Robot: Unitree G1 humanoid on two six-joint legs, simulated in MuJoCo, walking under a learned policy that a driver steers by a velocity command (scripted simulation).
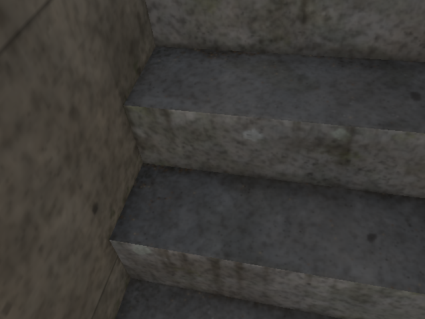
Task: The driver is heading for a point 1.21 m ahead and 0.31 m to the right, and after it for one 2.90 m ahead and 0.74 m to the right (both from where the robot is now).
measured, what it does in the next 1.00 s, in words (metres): climbs: left foot 0.21 m higher, then right foot 0.21 m higher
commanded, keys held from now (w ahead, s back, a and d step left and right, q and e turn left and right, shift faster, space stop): w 0.58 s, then w+e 0.42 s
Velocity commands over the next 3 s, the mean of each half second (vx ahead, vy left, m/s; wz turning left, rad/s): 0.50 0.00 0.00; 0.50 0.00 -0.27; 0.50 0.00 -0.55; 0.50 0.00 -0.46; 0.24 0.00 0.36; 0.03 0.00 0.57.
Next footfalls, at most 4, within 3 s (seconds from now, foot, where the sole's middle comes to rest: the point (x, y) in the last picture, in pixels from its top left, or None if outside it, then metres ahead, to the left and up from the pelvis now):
0.40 left None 0.37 0.10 -0.53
0.76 right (297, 219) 0.57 -0.14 -0.33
1.24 left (203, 80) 0.84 0.05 -0.12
1.76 right None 0.97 -0.36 0.08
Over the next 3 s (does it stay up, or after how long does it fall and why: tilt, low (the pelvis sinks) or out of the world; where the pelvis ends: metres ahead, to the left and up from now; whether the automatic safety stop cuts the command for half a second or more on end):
stays up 1.06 -0.43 1.03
